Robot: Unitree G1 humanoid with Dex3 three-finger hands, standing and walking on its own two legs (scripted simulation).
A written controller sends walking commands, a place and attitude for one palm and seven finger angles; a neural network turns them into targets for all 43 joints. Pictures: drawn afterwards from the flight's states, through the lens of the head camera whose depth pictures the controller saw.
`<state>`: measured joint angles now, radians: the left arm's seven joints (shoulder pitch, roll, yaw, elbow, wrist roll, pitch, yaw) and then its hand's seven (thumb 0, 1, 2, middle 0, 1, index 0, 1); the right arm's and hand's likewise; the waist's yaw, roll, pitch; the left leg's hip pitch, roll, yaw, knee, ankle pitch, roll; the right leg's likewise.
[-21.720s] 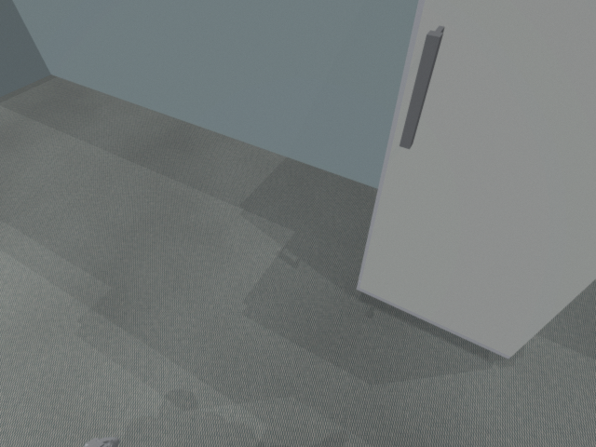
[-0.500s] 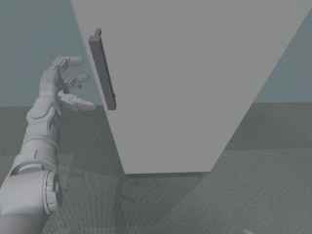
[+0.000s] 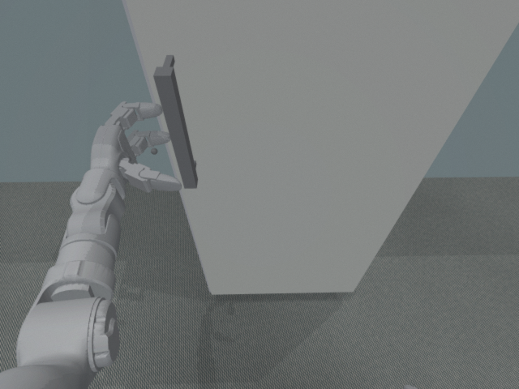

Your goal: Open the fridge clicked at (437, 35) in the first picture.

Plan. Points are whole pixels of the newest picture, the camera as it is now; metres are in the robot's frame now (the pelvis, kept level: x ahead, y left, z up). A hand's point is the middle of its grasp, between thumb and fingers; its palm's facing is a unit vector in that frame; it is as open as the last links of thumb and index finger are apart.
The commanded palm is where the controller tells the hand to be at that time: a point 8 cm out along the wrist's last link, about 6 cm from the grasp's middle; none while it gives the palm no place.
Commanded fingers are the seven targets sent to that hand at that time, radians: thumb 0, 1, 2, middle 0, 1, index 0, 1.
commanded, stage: feel for the door with the fingertips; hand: left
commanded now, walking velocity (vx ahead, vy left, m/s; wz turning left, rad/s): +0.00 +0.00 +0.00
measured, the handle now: (181, 129) +0.50 +0.14 +0.13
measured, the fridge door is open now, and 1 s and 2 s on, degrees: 0 0 0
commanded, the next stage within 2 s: slide the fingers in behind the handle in 0.46 s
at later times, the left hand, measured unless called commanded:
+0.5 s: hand (163, 143) +0.45 +0.16 +0.14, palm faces +0.03 -1.00 +0.01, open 13.9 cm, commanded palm +0.43 +0.22 +0.14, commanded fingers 0.00 -0.50 0.30 -0.30 -1.20 -0.30 -1.20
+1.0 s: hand (165, 148) +0.45 +0.16 +0.14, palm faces +0.02 -1.00 +0.01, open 13.9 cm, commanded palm +0.42 +0.21 +0.14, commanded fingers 0.00 -0.50 0.30 -0.30 -1.20 -0.30 -1.20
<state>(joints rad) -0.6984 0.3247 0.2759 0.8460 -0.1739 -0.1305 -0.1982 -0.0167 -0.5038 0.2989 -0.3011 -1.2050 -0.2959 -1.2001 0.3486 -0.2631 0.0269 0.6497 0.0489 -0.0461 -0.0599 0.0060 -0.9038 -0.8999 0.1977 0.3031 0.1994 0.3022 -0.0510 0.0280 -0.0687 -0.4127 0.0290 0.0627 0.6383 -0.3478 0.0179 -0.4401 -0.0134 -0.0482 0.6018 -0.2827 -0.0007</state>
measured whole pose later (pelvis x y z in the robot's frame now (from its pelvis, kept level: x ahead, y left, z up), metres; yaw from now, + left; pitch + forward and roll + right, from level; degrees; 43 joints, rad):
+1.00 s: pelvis -0.01 -0.01 +0.00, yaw +0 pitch +8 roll -1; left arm -0.79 0.35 0.29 0.99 -0.15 -0.21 -0.17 -0.02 -0.50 0.30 -0.31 -1.21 -0.31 -1.21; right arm 0.38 -0.27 0.03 0.67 0.04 -0.05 -0.06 0.01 -0.90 -0.90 0.20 0.30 0.20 0.30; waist -0.08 0.03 -0.06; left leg -0.46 0.04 0.06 0.66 -0.34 0.01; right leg -0.49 -0.01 -0.05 0.62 -0.27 -0.01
